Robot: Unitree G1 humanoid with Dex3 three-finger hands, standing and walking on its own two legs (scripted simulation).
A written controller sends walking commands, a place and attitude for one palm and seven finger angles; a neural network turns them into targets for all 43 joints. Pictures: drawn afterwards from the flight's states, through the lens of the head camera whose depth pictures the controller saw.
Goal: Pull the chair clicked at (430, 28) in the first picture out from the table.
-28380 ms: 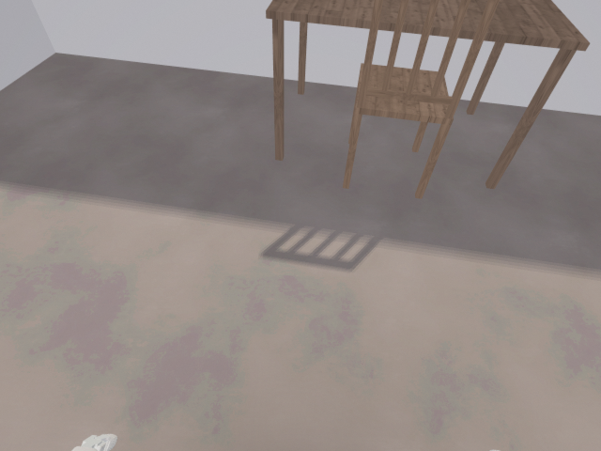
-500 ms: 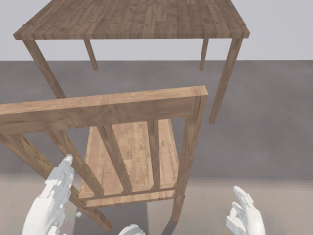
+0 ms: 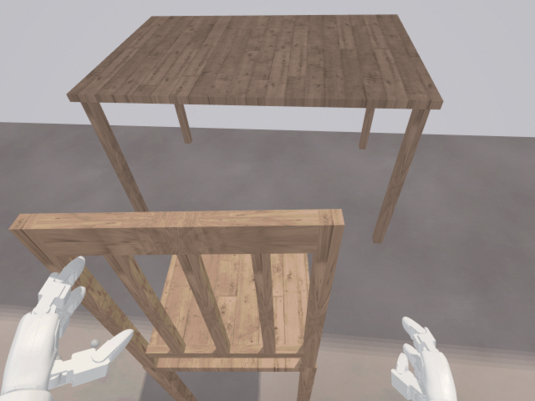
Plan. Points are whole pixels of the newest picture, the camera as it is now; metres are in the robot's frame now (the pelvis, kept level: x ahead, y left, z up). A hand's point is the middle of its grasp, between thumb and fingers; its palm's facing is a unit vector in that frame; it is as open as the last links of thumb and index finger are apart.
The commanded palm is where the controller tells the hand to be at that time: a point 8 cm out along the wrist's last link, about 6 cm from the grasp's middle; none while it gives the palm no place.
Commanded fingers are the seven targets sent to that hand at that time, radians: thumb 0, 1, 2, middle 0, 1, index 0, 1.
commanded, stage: draw the hand back to the body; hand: left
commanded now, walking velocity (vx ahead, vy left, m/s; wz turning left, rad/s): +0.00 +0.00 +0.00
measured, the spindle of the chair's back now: (209, 310) +0.26 +0.15 -0.04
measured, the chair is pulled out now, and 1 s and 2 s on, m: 0.57 0.56 0.58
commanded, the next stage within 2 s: step back with the hand held close in 0.56 s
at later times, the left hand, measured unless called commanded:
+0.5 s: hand (77, 310) +0.18 +0.27 +0.10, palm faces +0.43 -0.76 -0.48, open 6.9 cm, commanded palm +0.16 +0.30 +0.19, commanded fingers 0.00 0.90 0.90 -0.20 -0.30 -0.20 -0.30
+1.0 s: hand (73, 323) +0.17 +0.27 +0.10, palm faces +0.28 -0.80 -0.53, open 7.2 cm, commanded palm +0.12 +0.30 +0.19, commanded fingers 0.00 0.90 0.90 -0.20 -0.30 -0.20 -0.30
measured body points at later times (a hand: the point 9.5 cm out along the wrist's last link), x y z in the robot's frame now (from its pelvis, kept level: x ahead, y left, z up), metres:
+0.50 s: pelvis +0.02 +0.00 +0.00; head +0.02 -0.03 +0.45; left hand +0.15 +0.31 +0.13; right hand +0.23 -0.21 -0.08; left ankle +0.00 +0.15 -0.73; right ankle -0.04 -0.12 -0.73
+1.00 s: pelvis -0.03 +0.00 +0.01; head +0.03 +0.00 +0.45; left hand +0.15 +0.31 +0.13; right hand +0.17 -0.23 -0.08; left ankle +0.00 +0.15 -0.73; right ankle -0.04 -0.12 -0.73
